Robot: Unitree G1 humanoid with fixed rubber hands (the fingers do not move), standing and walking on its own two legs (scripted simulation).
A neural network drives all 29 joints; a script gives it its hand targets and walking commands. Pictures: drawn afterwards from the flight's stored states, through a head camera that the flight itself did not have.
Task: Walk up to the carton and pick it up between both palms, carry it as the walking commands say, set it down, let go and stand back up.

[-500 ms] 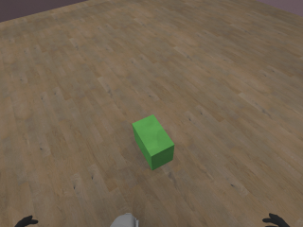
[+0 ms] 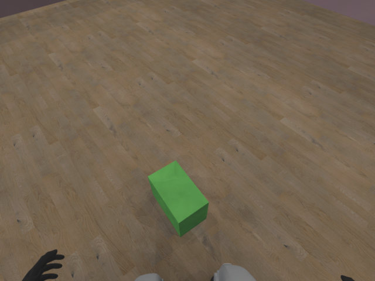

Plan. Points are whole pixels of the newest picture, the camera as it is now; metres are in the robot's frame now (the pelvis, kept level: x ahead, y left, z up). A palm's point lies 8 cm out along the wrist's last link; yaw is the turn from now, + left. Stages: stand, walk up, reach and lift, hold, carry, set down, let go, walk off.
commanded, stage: walk up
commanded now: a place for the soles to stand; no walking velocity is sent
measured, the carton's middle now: (178, 198) +0.56 +0.05 -0.64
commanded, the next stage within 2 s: none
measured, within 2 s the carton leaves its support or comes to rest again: neither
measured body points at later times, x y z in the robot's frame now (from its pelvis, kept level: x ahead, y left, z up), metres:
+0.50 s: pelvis +0.06 +0.02 +0.02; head +0.07 +0.02 +0.47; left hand +0.17 +0.34 -0.10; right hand +0.22 -0.31 -0.07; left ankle +0.06 +0.14 -0.72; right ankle +0.08 -0.11 -0.72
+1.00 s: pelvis +0.07 -0.07 +0.00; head +0.11 -0.05 +0.45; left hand +0.24 +0.29 -0.07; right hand +0.13 -0.47 -0.05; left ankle +0.06 +0.14 -0.71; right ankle +0.15 -0.22 -0.70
